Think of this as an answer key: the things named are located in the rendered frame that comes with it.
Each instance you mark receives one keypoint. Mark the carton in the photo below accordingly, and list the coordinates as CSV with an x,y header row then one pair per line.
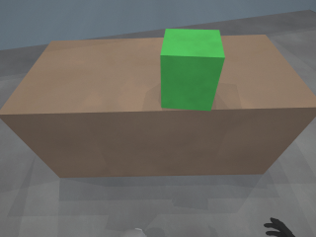
x,y
191,62

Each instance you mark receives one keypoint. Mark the pedestal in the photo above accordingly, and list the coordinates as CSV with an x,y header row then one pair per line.
x,y
91,108

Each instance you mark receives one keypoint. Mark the right robot hand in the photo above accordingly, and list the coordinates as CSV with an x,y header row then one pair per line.
x,y
278,225

